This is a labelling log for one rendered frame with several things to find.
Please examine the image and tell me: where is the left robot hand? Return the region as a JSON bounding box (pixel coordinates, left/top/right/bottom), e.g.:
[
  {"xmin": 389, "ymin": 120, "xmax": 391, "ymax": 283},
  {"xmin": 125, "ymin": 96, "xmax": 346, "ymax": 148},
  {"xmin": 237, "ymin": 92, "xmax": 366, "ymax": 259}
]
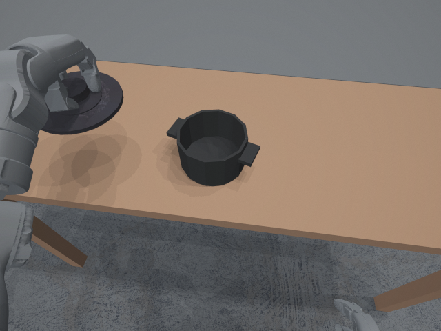
[{"xmin": 18, "ymin": 34, "xmax": 101, "ymax": 112}]

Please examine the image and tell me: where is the knob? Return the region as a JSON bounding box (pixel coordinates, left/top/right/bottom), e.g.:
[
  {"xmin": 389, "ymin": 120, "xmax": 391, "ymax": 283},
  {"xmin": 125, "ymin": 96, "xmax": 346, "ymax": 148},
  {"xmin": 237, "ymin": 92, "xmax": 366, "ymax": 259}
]
[{"xmin": 61, "ymin": 77, "xmax": 90, "ymax": 103}]

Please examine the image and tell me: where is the lid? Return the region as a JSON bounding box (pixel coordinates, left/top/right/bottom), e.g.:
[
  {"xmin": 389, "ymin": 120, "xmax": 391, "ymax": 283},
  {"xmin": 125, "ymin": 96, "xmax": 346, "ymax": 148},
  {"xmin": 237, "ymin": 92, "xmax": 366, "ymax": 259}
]
[{"xmin": 41, "ymin": 71, "xmax": 123, "ymax": 135}]

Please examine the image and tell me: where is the left robot upper arm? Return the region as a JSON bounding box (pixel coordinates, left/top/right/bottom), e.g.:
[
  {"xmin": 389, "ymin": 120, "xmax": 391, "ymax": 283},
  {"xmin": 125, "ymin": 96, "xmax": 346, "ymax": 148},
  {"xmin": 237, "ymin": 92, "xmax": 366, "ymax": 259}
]
[{"xmin": 0, "ymin": 201, "xmax": 34, "ymax": 331}]

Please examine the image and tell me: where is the pot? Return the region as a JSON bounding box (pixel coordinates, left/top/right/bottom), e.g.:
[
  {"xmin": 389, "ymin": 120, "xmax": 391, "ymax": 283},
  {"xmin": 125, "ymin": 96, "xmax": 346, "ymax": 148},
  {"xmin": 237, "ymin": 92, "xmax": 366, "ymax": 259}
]
[{"xmin": 167, "ymin": 109, "xmax": 260, "ymax": 186}]

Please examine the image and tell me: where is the right robot hand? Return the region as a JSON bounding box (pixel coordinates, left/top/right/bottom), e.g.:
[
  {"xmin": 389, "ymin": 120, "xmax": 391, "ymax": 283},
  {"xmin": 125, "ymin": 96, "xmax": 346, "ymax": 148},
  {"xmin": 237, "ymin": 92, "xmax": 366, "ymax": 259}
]
[{"xmin": 334, "ymin": 299, "xmax": 380, "ymax": 331}]

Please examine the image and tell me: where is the table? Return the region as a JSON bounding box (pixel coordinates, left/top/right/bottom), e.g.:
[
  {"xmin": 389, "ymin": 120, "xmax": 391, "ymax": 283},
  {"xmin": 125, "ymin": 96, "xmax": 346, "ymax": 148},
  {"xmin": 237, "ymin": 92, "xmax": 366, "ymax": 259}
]
[{"xmin": 0, "ymin": 61, "xmax": 441, "ymax": 312}]

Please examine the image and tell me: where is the robot left forearm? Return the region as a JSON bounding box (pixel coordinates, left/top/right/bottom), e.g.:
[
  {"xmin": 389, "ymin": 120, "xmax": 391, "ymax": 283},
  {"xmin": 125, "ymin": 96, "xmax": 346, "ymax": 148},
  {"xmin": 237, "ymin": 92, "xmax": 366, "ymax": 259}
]
[{"xmin": 0, "ymin": 43, "xmax": 58, "ymax": 200}]

